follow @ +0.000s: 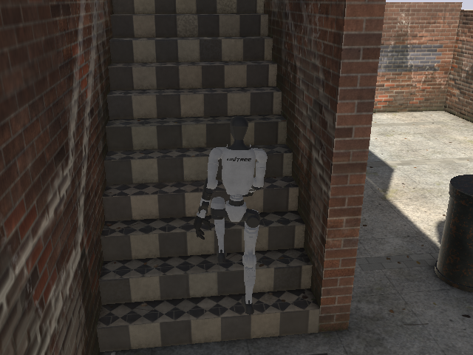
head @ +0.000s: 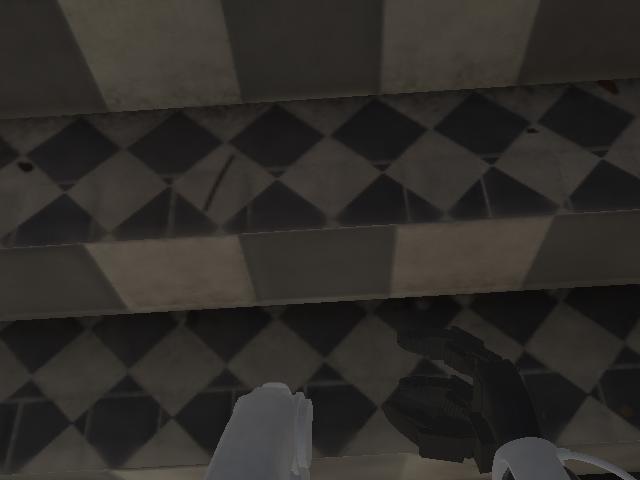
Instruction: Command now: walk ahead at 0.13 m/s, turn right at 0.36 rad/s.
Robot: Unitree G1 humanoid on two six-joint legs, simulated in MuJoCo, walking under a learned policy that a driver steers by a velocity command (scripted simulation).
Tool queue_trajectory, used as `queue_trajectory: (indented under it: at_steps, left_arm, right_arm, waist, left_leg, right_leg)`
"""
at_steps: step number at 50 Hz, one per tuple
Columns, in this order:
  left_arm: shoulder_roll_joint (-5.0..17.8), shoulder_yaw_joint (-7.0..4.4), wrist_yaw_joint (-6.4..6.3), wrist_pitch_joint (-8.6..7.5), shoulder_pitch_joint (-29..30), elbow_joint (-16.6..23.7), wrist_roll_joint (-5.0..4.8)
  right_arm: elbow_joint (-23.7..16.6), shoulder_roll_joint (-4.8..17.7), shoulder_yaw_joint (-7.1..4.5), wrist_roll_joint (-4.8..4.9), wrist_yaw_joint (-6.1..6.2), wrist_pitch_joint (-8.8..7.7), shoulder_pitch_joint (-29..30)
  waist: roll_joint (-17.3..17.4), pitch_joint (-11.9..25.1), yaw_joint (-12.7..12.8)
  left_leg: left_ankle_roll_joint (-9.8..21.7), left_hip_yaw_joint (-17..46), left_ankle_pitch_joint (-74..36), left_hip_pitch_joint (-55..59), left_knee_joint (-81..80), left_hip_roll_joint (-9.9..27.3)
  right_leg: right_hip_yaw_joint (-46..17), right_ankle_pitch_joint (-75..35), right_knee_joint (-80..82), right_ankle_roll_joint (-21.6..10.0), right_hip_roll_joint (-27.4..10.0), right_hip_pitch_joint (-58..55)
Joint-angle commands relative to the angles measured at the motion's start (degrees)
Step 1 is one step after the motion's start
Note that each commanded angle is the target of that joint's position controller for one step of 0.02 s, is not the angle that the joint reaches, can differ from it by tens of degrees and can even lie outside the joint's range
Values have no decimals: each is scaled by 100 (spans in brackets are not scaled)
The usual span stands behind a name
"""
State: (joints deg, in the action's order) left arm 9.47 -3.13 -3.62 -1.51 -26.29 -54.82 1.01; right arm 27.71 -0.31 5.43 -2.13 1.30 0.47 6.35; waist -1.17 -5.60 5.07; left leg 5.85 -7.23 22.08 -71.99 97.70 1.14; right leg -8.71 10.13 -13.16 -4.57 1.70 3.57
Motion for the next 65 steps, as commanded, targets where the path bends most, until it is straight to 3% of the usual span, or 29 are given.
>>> queue_trajectory:
  at_steps: [1,2,3,4,5,6,7,8,9,10,13,16,17,18,19,20,21,22,23,24,25,26,27,29,32,34,41,63,65]
  left_arm:
    - [1511,-393,-22,-271,863,972,-260]
    - [1652,-462,114,-471,1063,1042,-434]
    - [1359,-446,264,-616,774,1185,-448]
    - [758,-341,510,-508,636,1230,-218]
    - [353,-279,565,-370,460,1309,158]
    - [-86,-185,535,-211,668,1536,254]
    - [-249,-28,428,-120,829,1622,324]
    - [-215,52,307,31,783,1631,369]
    - [-218,96,185,116,649,1585,321]
    - [-313,158,123,165,701,1594,248]
    - [-358,194,141,72,778,1519,77]
    - [-78,112,132,166,1038,1607,198]
    - [9,103,150,202,983,1584,141]
    - [-52,175,193,217,1199,1686,71]
    - [-160,235,223,233,1109,1511,-19]
    - [-130,273,263,252,1709,1502,-232]
    - [-153,234,252,265,1627,1399,-272]
    - [-169,205,185,253,953,1141,-194]
    - [-279,207,119,188,522,1004,-154]
    - [-313,199,96,79,447,953,-73]
    - [-331,181,84,-75,537,1004,-6]
    - [-162,227,83,-166,610,1038,69]
    - [-334,313,58,-144,904,1114,73]
    - [-320,291,10,-120,1054,1001,44]
    - [-54,247,-61,-139,767,841,-77]
    - [-2,230,-48,-165,629,758,-74]
    - [29,243,-34,-192,413,507,-80]
    - [87,340,29,-82,308,11,-106]
    - [62,368,35,-63,400,23,-121]
  right_arm:
    - [197,1055,-507,308,88,-52,-1787]
    - [405,1338,-655,260,152,-45,-2180]
    - [544,1843,-863,39,116,-79,-2597]
    - [615,1789,-847,54,318,147,-2222]
    - [512,1502,-883,150,327,195,-1460]
    - [810,1251,-870,193,297,200,-846]
    - [1288,964,-815,189,278,160,-745]
    - [1567,697,-698,167,307,61,-899]
    - [1813,676,-689,103,241,-42,-959]
    - [2050,586,-656,76,172,-160,-1230]
    - [2514,818,-729,58,99,-429,-1864]
    - [2414,1221,-838,53,138,-630,-1754]
    - [2329,1322,-860,98,172,-628,-1656]
    - [2236,1321,-829,112,277,-621,-1408]
    - [2217,1359,-864,69,338,-526,-1309]
    - [2372,1433,-901,103,403,-411,-2120]
    - [2321,1692,-1013,-50,397,-427,-2483]
    - [2304,1525,-984,-30,317,-477,-2225]
    - [2356,1429,-946,25,237,-483,-2227]
    - [2519,1353,-967,51,127,-451,-2556]
    - [2532,1178,-953,68,46,-381,-2586]
    - [2465,871,-896,175,16,-281,-3107]
    - [2573,699,-821,370,3,-164,-3308]
    - [2710,886,-850,254,42,-138,-2991]
    - [2846,974,-795,161,105,-80,-2832]
    - [2972,1008,-761,213,129,-97,-2903]
    - [3161,1192,-725,193,159,-158,-2880]
    - [3401,1224,-541,144,246,-120,-3047]
    - [3409,1070,-480,136,216,-90,-3103]
  waist:
    - [-866,2883,-1323]
    - [-660,3068,-1580]
    - [643,3474,-1547]
    - [2179,3530,-1292]
    - [1201,3118,-834]
    - [576,2143,-266]
    - [29,981,-88]
    - [-472,235,55]
    - [-56,103,7]
    - [0,24,-20]
    - [200,93,-117]
    - [258,465,-19]
    - [389,622,-8]
    - [664,646,88]
    - [935,923,34]
    - [939,873,-610]
    - [1405,978,-763]
    - [1495,1248,-546]
    - [1244,1309,-346]
    - [801,1170,-402]
    - [315,980,-408]
    - [-357,1179,-735]
    - [-926,1364,-750]
    - [-526,624,-792]
    - [-429,550,-726]
    - [-324,604,-675]
    - [18,518,-626]
    - [77,233,-643]
    - [48,297,-663]
  left_leg:
    - [180,110,58,5157,-2287,-440]
    - [141,235,79,5826,-3775,-568]
    - [865,2373,-2466,7115,-4345,652]
    - [1771,5458,-3275,6414,-6981,1781]
    - [1814,6086,-1429,5417,-7294,1721]
    - [1492,5295,893,4696,-6832,1436]
    - [1106,4393,1883,3839,-6556,1310]
    - [667,3375,1937,3055,-6208,1077]
    - [604,2931,1346,3016,-6284,1002]
    - [533,2531,869,3106,-6315,903]
    - [530,1850,-640,3955,-6512,904]
    - [608,1646,-1660,4414,-6748,1069]
    - [682,1426,-1940,4576,-6933,1067]
    - [527,1337,-1835,4703,-7275,1058]
    - [463,884,-1582,4600,-7252,746]
    - [642,872,-1222,4931,-7598,708]
    - [716,1350,-1544,5169,-7796,1020]
    - [655,1484,-2234,4995,-7625,1379]
    - [476,1232,-2440,5294,-7317,1210]
    - [306,1011,-2161,5605,-6841,912]
    - [120,962,-1783,5496,-6157,774]
    - [-150,1009,-297,4936,-5816,680]
    - [-334,923,-95,5092,-6100,605]
    - [-313,864,-603,5365,-6822,447]
    - [-183,954,-760,5528,-7183,474]
    - [-184,974,-851,5535,-7368,490]
    - [-257,1033,-1082,5639,-7688,521]
    - [-140,1114,-1113,5700,-7898,585]
    - [-92,1082,-1007,5589,-7824,623]
  right_leg:
    - [23,-9837,-1093,-501,-1171,85]
    - [125,-9801,-2183,-472,-1078,-20]
    - [-43,-6438,-4115,-90,-537,995]
    - [129,-176,-6919,315,775,1971]
    - [-664,195,-9174,428,715,2516]
    - [-522,-497,-9714,325,508,3238]
    - [-472,-697,-9722,183,426,3868]
    - [-461,-655,-9205,162,338,3928]
    - [-238,-529,-10028,109,534,4183]
    - [-212,-430,-10229,66,551,4416]
    - [-246,-499,-9744,62,524,4969]
    - [-130,-911,-8630,292,183,4635]
    - [290,-822,-7803,370,57,4376]
    - [463,-444,-5965,447,-468,3937]
    - [991,-61,-4832,397,-479,2932]
    - [1892,1108,-3799,355,-131,2695]
    - [1598,1144,-3453,287,-316,2116]
    - [1479,55,-3376,131,-453,1318]
    - [1493,-44,-2485,51,-314,1042]
    - [1468,-74,-1674,72,-178,1014]
    - [765,-608,-1191,134,-593,865]
    - [-317,-2842,-1166,-51,-1454,277]
    - [-755,-1808,-674,-570,-1766,595]
    - [-538,668,-275,-346,-1287,1319]
    - [-205,245,-250,-51,-1073,1100]
    - [-54,-239,-312,-7,-1011,752]
    - [208,-985,-433,-45,-926,499]
    - [436,-43,-357,-56,-856,676]
    - [437,108,-373,-49,-871,640]
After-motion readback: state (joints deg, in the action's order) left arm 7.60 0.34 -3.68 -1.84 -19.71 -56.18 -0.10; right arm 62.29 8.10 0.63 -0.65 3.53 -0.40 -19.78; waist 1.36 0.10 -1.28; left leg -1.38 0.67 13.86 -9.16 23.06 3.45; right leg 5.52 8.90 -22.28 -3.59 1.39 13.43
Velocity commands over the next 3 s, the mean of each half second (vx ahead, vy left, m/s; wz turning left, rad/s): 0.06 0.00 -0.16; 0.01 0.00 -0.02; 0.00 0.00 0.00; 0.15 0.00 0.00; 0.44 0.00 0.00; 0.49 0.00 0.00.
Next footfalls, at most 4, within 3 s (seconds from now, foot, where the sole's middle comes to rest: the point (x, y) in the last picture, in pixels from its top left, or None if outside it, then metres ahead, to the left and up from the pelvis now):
0.04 left None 0.20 0.11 -0.59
0.50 right None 0.24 -0.13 -0.59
2.48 left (368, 366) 0.46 0.02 -0.39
2.98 right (552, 154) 0.70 -0.22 -0.18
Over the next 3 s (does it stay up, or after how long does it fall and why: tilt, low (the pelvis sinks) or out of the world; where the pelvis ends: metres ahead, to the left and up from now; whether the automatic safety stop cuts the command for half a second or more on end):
stays up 0.52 -0.10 0.41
